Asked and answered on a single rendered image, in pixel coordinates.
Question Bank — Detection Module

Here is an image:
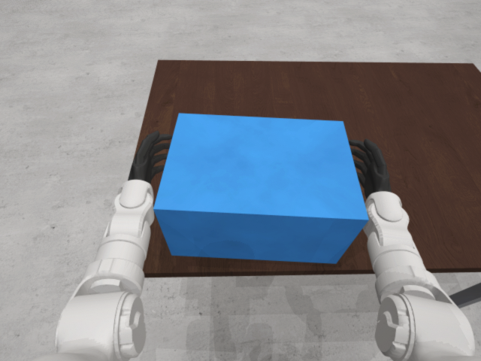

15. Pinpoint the right robot upper arm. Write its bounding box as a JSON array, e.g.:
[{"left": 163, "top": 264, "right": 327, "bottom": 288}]
[{"left": 375, "top": 293, "right": 481, "bottom": 361}]

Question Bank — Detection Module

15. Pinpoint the left robot upper arm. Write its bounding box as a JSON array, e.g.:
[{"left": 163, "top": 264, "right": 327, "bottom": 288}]
[{"left": 31, "top": 291, "right": 146, "bottom": 361}]

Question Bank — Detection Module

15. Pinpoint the table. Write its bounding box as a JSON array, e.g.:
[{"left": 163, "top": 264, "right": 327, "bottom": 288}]
[{"left": 134, "top": 60, "right": 481, "bottom": 308}]

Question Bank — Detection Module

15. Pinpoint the carton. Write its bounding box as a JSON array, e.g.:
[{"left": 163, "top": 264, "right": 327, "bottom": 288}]
[{"left": 153, "top": 113, "right": 369, "bottom": 264}]

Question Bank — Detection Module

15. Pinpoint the robot left forearm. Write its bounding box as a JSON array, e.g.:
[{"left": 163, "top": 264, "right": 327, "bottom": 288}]
[{"left": 55, "top": 180, "right": 155, "bottom": 353}]

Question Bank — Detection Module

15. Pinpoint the right robot hand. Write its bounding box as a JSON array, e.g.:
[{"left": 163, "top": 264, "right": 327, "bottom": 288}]
[{"left": 348, "top": 139, "right": 392, "bottom": 199}]

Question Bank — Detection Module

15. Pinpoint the robot right forearm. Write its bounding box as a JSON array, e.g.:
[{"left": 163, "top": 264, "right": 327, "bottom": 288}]
[{"left": 363, "top": 191, "right": 475, "bottom": 356}]

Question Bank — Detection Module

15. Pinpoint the left robot hand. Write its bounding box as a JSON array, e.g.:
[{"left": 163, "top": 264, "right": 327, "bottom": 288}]
[{"left": 128, "top": 131, "right": 173, "bottom": 184}]

